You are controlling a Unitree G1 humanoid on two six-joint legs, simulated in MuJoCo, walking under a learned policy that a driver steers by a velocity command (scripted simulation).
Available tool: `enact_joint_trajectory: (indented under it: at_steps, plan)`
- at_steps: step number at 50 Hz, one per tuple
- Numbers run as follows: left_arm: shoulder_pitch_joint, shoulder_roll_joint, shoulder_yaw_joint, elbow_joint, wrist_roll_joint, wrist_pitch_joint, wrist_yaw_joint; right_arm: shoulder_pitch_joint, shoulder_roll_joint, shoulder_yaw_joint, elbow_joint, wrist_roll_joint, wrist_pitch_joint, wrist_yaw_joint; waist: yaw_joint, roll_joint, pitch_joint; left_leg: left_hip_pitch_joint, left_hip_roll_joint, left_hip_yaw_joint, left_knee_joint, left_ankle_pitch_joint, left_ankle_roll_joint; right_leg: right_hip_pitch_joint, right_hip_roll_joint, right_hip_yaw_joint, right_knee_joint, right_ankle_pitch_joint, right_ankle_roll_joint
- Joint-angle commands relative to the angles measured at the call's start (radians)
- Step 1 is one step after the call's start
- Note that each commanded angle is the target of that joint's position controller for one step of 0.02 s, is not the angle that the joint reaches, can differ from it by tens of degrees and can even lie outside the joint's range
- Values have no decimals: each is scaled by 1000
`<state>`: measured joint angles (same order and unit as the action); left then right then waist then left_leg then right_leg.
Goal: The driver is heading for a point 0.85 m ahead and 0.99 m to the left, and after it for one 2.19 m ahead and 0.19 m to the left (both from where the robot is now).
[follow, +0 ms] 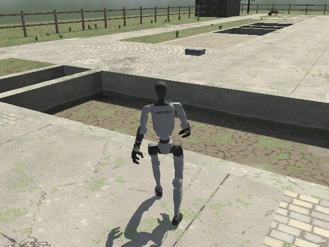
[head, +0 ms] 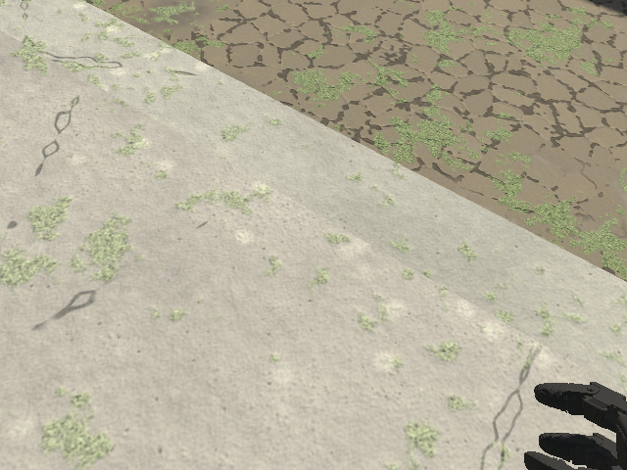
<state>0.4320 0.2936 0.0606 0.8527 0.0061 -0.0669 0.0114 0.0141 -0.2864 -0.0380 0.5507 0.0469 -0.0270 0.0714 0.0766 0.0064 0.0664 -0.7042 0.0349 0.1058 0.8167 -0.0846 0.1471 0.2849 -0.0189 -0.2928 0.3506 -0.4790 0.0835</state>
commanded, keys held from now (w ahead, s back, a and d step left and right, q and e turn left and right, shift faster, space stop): w+q+shift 0.80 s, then w+shift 0.20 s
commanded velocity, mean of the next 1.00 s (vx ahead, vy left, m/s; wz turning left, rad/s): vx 1.00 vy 0.00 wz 0.93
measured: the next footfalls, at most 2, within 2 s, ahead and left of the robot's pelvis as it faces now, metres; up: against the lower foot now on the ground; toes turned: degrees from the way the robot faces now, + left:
left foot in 0.02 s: +0.22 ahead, +0.04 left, +0.00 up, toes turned +5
right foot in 0.44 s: +0.67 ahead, -0.04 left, +0.00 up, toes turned +33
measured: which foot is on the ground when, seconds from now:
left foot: up 0.00-0.00, down 0.02-0.46, up 0.48-0.90, down 0.92-1.00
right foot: down 0.00-0.02, up 0.04-0.42, down 0.44-0.92, up 0.94-1.00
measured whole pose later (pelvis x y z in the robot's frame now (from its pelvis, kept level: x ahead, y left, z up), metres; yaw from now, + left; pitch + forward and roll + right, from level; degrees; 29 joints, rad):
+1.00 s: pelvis +0.77 +0.31 +0.01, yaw +55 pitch -1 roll -2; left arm 0.30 0.29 0.03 0.79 -0.04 -0.11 0.00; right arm 0.18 -0.29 -0.06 0.66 0.02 -0.05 0.05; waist 0.01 -0.03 0.08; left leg -0.47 -0.08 0.08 0.74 -0.27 0.16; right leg -0.16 -0.06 0.02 1.29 -0.39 -0.02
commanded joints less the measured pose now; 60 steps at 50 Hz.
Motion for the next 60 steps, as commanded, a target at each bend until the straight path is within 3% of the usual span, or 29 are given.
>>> enact_joint_trajectory:
  at_steps: [1,2,3,4,6,8,12,15,19,21,22,23,24,25,27,29,32,39,41,44,45,46,47,48,49,50,52,54,60]
  plan:
    - [-221,249,56,-150,-23,-16,12,581,-275,-137,97,9,19,-24,-401,-55,-218,951,-70,-60,-148,29,117,-571,-145,76,781,1199,-104]
    - [-200,43,-4,-191,16,-55,2,533,-314,-130,111,0,22,-33,-255,325,-167,1077,16,-332,-156,149,171,-895,70,145,1217,-44,-78]
    - [-91,44,-26,-279,-29,-107,-15,446,-301,-105,36,-36,-13,-28,-145,363,-459,1257,220,-947,-411,-400,397,-1149,93,425,1349,-94,-98]
    - [-252,151,-9,-291,-49,-132,-16,461,-219,-100,29,-36,-33,-28,-219,127,-377,1155,221,-1029,-569,-589,315,-1179,35,463,1239,34,-133]
    - [-290,113,-13,-283,-37,-123,-2,355,-169,-79,47,-41,-71,-22,-96,-122,-123,779,171,-878,-592,-439,234,-1077,-34,460,1031,126,-124]
    - [-224,114,-3,-259,-9,-86,-8,259,-141,-67,38,-45,-73,-36,-10,-67,-40,536,69,-700,-595,-303,216,-943,-65,465,907,169,-76]
    - [-429,56,-19,-327,23,-64,-10,295,-108,-56,79,-16,-62,-81,-70,-39,60,296,-45,-479,-611,-65,174,-844,-39,359,541,360,-11]
    - [-551,9,-25,-376,6,-69,-23,345,-132,-68,115,-15,-48,-88,-147,11,37,209,-83,-450,-591,-134,105,-655,32,321,276,606,-2]
    - [-584,94,18,-403,-43,-79,-23,386,-116,-73,157,4,-45,-96,-158,86,11,442,-27,-568,-475,-133,67,-644,30,403,130,570,-9]
    - [-429,153,55,-375,-50,-87,-17,371,-123,-79,162,-10,-31,-96,-62,110,-92,550,-24,-563,-280,173,29,-495,44,375,134,465,-44]
    - [-197,175,72,-340,-55,-81,-8,318,-120,-71,139,-38,-26,-85,71,124,-250,490,-47,-519,-33,285,-12,-231,-12,383,216,410,-75]
    - [53,220,74,-302,-49,-65,6,318,-20,-35,105,-75,-30,-74,137,-1,-444,263,-92,-448,348,-84,-40,142,-188,575,323,202,-102]
    - [29,283,77,-272,-3,-72,-24,517,36,-5,55,24,-40,-69,-21,-616,-610,-37,-152,-372,660,-460,-71,335,-449,1272,-4,-274,-287]
    - [-55,154,58,-317,0,-64,-28,454,-63,-14,99,45,-30,-80,25,-430,-460,-135,-42,-322,714,-352,-78,230,-405,1265,-83,-507,-264]
    - [-99,100,41,-281,8,-38,-15,222,-118,-29,64,-9,-19,-76,49,-48,-185,-122,13,-235,681,-273,-86,-72,-310,884,-70,-98,-210]
    - [-148,77,33,-236,22,-41,-12,178,-86,-33,34,-12,-12,-63,-18,-45,-75,-44,90,-244,582,-240,-77,-280,-265,681,-86,157,-212]
    - [-171,30,21,-178,-15,-46,-23,155,-24,-18,7,10,17,-58,-59,-82,-3,-91,144,-223,525,-261,-68,-357,-259,497,-139,293,-211]
    - [-144,158,45,-125,-1,-45,-6,-18,-45,-7,-48,-13,-1,-18,-39,3,93,-67,111,-82,160,104,-67,-345,-203,132,-242,568,-166]
    - [-117,197,47,-109,-5,-38,-6,-46,-60,-14,-57,-14,-10,-6,-52,-13,79,89,31,3,33,115,-29,-320,-197,68,-210,947,-145]
    - [-107,288,61,-100,-13,-16,-2,167,-154,-67,-24,-3,-2,-12,-221,-154,-77,405,-102,50,10,-100,39,-236,-259,72,131,1609,-170]
    - [-167,277,55,-112,-17,-13,0,422,-214,-106,56,-6,10,-25,-355,-136,-184,725,-111,23,-106,-25,87,-352,-243,77,392,1600,-160]
    - [-170,201,31,-117,-16,-21,5,577,-260,-123,136,-1,21,-43,-380,25,-197,1026,-25,-156,-170,-7,114,-634,-121,95,818,767,-116]
    - [12,29,-25,-176,-21,-58,-12,461,-331,-112,104,-19,-2,-42,-138,355,-363,1244,201,-743,-328,-317,278,-988,37,244,1174,-51,-100]
    - [-80,140,-11,-176,-55,-97,-18,474,-229,-95,90,-30,-20,-35,-221,200,-450,1200,250,-939,-525,-573,274,-1043,10,414,1188,31,-133]
    - [-199,150,-7,-207,-88,-105,-13,458,-205,-86,103,-41,-41,-33,-219,100,-253,1037,254,-887,-591,-560,234,-1102,-14,399,1157,70,-143]
    - [-252,124,-16,-218,-75,-106,-4,390,-182,-75,113,-41,-61,-28,-162,-43,-130,849,231,-787,-599,-456,201,-1080,-63,400,1067,128,-147]
    - [-182,100,-15,-176,-42,-72,-9,265,-92,-43,106,-64,-79,-29,-54,-28,-64,603,140,-566,-590,-314,152,-941,-135,410,956,215,-138]
    - [-168,82,-16,-160,-28,-39,-18,259,-52,-30,124,-49,-82,-35,-29,-1,-16,487,99,-448,-628,-222,133,-917,-167,383,878,248,-110]
    - [-486,3,-52,-252,-5,-54,-46,405,-64,-25,190,-41,-92,-77,-150,-22,80,390,17,-214,-724,34,82,-866,-90,254,360,746,-53]
Keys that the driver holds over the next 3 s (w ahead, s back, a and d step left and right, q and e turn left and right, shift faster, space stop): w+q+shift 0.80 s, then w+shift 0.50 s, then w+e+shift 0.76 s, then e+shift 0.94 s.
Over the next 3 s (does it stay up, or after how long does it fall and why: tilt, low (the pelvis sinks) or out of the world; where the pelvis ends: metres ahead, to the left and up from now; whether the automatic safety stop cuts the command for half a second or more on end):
stays up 1.67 1.38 0.04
